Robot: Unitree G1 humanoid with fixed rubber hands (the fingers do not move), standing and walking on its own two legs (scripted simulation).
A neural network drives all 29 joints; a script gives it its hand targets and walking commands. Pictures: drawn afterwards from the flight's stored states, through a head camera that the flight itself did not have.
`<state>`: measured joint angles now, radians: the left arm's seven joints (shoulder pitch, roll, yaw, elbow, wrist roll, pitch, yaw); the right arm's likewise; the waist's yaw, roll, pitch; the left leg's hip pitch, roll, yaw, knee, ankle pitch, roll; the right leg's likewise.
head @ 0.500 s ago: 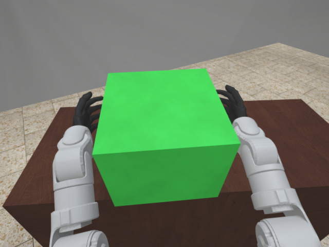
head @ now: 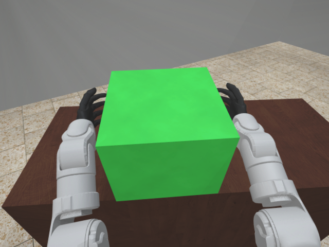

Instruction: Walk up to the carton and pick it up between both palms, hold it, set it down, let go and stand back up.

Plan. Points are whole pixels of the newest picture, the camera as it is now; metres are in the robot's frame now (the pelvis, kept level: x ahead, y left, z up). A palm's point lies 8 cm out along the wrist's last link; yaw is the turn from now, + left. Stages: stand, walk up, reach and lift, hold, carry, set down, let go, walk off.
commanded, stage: hold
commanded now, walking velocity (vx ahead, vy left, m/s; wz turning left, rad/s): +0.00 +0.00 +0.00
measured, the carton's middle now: (163, 131) +0.39 +0.00 +0.13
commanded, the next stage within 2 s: set down in 1.56 s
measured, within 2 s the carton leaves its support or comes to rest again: neither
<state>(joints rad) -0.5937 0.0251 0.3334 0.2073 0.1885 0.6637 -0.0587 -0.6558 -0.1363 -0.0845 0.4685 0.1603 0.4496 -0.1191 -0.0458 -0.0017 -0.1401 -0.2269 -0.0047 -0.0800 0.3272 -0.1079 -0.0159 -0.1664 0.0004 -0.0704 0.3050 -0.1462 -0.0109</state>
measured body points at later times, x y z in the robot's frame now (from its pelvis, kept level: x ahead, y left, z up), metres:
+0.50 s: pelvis -0.01 +0.00 +0.00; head -0.06 +0.01 +0.45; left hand +0.36 +0.18 +0.19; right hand +0.37 -0.17 +0.19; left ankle +0.04 +0.13 -0.75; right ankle +0.01 -0.11 -0.75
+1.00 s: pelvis +0.00 +0.00 +0.00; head -0.05 +0.01 +0.45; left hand +0.37 +0.18 +0.19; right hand +0.38 -0.17 +0.19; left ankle +0.04 +0.13 -0.75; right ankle +0.01 -0.11 -0.75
